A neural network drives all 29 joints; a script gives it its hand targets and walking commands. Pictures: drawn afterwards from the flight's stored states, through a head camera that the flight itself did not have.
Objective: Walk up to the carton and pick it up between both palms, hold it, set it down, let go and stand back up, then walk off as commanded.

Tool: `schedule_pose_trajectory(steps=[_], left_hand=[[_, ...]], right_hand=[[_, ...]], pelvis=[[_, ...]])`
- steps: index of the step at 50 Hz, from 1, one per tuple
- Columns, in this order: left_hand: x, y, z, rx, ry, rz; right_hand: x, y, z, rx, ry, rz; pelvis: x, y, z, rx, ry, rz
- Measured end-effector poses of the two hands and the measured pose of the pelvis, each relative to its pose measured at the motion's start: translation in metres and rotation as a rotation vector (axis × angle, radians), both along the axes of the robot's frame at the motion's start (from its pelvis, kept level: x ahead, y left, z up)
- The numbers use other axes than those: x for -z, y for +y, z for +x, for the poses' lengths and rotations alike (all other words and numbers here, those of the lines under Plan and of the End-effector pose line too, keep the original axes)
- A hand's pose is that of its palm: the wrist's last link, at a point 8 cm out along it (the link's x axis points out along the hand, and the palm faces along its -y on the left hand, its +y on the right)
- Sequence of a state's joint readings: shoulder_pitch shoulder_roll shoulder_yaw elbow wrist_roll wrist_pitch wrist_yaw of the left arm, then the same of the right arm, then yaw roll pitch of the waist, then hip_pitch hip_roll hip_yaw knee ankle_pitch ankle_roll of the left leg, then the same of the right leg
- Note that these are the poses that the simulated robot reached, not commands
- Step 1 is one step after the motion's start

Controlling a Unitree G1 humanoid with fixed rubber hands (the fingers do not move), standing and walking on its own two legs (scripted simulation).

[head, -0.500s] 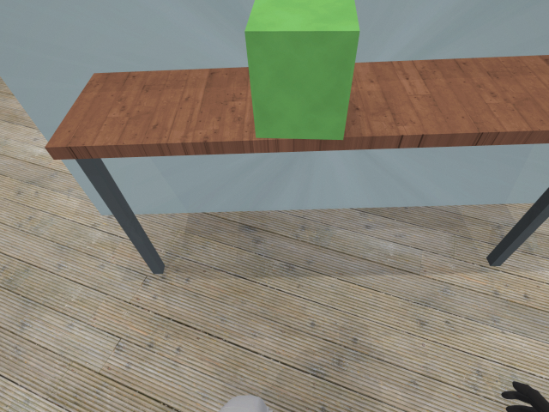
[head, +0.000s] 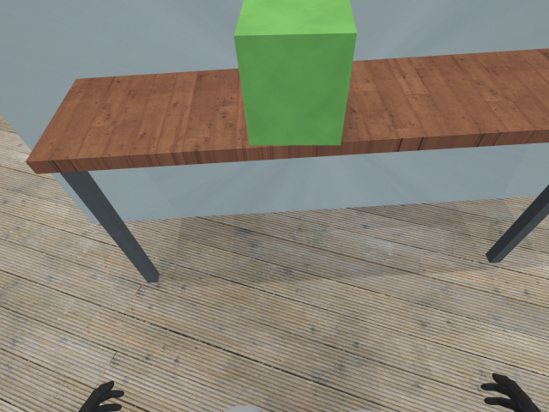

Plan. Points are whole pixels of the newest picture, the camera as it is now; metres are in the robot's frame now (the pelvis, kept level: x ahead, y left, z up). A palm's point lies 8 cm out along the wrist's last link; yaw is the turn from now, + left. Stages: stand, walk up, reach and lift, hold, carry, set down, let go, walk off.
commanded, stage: walk off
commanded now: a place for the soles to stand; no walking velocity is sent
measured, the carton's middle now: (295, 71) +0.75 -0.01 +0.08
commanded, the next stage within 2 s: stand in 0.40 s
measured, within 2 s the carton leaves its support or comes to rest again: neither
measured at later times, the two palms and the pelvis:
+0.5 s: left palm out of the picture +0.09 +0.31 -0.09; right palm out of the picture +0.09 -0.31 -0.09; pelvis -0.01 +0.00 +0.01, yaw +0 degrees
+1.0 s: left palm out of the picture +0.09 +0.29 -0.09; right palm out of the picture +0.10 -0.34 -0.08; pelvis -0.01 -0.02 +0.02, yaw -1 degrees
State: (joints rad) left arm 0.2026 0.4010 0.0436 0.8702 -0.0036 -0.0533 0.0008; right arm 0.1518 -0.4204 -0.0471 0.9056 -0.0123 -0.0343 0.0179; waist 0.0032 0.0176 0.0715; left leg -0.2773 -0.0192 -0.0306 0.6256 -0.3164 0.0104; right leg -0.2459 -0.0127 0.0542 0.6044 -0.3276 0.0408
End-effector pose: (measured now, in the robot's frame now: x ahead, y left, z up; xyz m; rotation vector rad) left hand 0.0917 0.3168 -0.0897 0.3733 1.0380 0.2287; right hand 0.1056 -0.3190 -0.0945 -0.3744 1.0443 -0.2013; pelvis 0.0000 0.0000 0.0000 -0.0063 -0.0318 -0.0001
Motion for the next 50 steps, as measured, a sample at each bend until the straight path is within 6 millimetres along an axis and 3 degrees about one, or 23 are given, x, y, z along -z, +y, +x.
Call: schedule_pose_trajectory(steps=[6, 10, 29, 37, 50], left_hand=[[-0.002, -0.005, 0.028, 0.027, -0.044, -0.009], [-0.003, -0.012, 0.035, 0.038, -0.064, -0.023], [0.004, -0.014, -0.006, -0.008, 0.075, -0.042], [0.004, -0.015, -0.018, -0.025, 0.132, -0.039], [0.002, -0.028, -0.004, -0.017, 0.112, -0.042]], right_hand=[[-0.007, -0.001, 0.003, 0.015, -0.029, -0.009], [-0.011, -0.001, 0.004, 0.015, -0.041, -0.006], [-0.005, 0.008, -0.014, 0.021, 0.062, 0.023], [-0.008, 0.0, -0.013, 0.038, 0.083, 0.023], [-0.014, -0.018, -0.009, 0.06, 0.078, -0.005]], pelvis=[[-0.002, -0.001, 0.001, 0.01, 0.005, 0.006], [-0.003, -0.004, 0.0, 0.01, 0.007, 0.002], [-0.014, -0.004, -0.007, 0.006, -0.02, 0.002], [-0.018, -0.01, -0.007, 0.005, -0.026, 0.008], [-0.02, -0.018, -0.006, 0.015, -0.029, 0.005]])
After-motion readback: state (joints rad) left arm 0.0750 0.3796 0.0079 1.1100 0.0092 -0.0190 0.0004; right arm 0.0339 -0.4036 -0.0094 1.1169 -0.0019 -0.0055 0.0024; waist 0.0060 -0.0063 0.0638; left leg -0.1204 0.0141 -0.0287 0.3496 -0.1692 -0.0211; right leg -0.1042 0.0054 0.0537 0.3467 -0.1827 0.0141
